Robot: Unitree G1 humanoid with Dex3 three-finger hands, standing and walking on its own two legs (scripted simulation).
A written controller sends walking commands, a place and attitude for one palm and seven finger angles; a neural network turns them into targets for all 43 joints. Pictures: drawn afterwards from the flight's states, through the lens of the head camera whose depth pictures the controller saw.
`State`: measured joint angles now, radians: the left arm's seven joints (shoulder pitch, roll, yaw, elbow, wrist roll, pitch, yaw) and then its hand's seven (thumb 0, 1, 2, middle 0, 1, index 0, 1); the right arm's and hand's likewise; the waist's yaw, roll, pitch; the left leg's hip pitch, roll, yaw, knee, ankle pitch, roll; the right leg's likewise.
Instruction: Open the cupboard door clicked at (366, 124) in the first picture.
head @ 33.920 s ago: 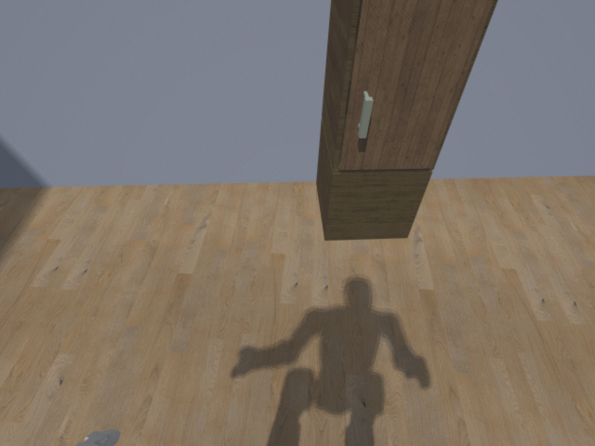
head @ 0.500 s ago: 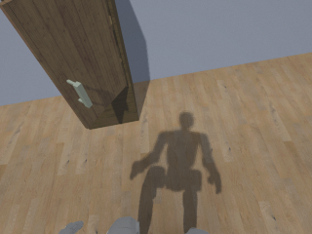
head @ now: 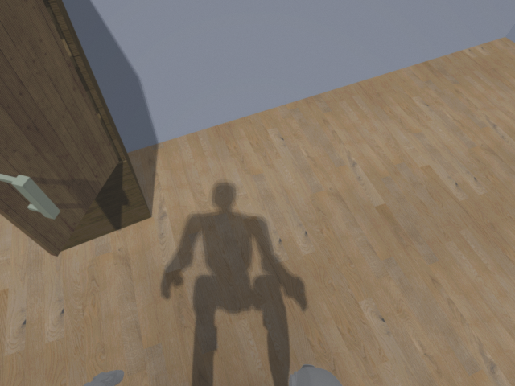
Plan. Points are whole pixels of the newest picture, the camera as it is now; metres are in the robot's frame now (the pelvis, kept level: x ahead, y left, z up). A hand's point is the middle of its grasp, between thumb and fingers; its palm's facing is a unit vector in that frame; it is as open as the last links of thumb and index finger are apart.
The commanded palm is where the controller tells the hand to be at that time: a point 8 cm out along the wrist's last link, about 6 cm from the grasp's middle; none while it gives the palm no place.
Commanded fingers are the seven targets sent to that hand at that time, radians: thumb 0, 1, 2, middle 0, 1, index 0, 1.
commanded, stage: walk to a spot facing it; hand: left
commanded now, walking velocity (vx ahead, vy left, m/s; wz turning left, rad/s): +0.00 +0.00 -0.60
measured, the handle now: (28, 196) +0.43 +0.51 -0.11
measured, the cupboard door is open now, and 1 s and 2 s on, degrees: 49 49 49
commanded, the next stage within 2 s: turn to face it in 1.54 s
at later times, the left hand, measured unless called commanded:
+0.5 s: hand (173, 351) +0.18 +0.16 -0.19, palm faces -0.27 -0.95 -0.17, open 7.4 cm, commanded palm none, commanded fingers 0.00 0.90 0.90 -0.20 -0.30 -0.20 -0.30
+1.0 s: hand (298, 228) +0.46 -0.07 -0.18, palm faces -0.58 -0.79 -0.19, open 7.3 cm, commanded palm none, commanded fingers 0.00 0.90 0.90 -0.20 -0.30 -0.20 -0.30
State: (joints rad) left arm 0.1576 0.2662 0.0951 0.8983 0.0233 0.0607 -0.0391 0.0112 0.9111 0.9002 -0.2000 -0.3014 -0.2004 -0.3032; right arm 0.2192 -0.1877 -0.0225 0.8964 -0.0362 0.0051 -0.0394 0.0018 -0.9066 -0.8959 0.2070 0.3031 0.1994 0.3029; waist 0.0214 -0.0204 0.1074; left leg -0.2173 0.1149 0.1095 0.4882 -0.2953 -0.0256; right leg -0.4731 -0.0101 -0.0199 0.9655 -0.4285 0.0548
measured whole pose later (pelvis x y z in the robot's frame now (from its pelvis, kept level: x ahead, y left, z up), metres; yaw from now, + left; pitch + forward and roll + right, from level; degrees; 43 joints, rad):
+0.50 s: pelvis +0.08 -0.01 -0.01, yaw -19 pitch +2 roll -1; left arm 0.27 0.22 0.08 0.94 0.02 0.03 -0.03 0.01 0.91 0.90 -0.20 -0.30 -0.21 -0.30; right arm 0.22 -0.22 -0.05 0.87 -0.03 -0.04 -0.01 0.00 -0.91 -0.90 0.20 0.30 0.20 0.30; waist 0.01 -0.03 0.02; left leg -0.31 0.04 0.06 0.60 -0.34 0.00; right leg -0.32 0.07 0.12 0.73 -0.46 -0.03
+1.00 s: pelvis +0.23 -0.14 -0.03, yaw -35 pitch -2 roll +1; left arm 0.09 0.21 0.06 0.90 0.01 -0.03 -0.03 0.01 0.91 0.90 -0.20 -0.30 -0.20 -0.30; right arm 0.45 -0.14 -0.03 1.08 -0.01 0.00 -0.02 0.01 -0.91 -0.90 0.21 0.30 0.20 0.30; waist -0.05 -0.02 0.13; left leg -0.29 0.13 0.08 1.25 -0.42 -0.04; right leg -0.37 0.08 -0.13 0.67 -0.29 -0.16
